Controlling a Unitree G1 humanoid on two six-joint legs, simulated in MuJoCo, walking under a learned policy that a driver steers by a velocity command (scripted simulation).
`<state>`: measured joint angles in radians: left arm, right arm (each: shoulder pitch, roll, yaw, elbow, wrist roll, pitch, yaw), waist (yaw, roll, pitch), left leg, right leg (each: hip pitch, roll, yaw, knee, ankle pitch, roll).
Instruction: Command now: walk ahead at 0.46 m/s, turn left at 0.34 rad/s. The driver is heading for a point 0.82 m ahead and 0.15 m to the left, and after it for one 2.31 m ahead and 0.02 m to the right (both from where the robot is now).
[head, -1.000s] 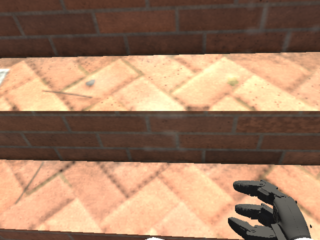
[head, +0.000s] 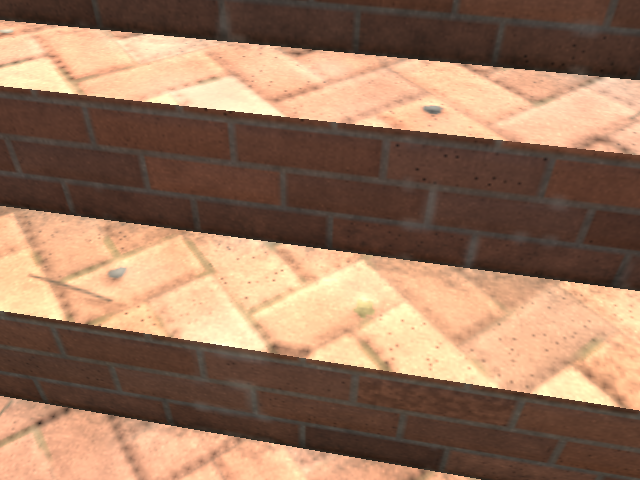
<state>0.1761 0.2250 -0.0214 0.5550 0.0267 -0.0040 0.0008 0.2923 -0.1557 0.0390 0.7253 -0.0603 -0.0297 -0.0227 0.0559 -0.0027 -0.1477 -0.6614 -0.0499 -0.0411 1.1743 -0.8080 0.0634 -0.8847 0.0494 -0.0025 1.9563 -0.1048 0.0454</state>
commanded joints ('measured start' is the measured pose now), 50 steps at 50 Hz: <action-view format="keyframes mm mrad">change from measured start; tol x64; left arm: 1 256 55 12 35 -5 27 26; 50 52 -93 -22 249 -2 1 -40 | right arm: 1 -377 -79 11 -225 -3 -50 -5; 50 -369 -95 -43 -27 23 49 -23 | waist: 1 166 72 47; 50 51 182 -31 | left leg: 1 -349 125 -267 -284 346 108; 21 -1005 130 -179 1107 375 -201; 36 48 68 246 -245 210 -152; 40 387 120 70 -1062 1064 -48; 42 1150 400 -116 -552 2485 155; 50 517 275 94 -725 1928 169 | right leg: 1 352 -53 -30 -390 -25 -46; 8 463 -124 -105 -1963 595 -194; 12 919 -215 -47 -1580 1617 -125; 22 1060 -349 153 -1652 -56 -232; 38 1124 -237 -45 -1458 1240 -201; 43 127 -20 128 -480 -619 -51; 50 513 -88 -42 -1015 -395 37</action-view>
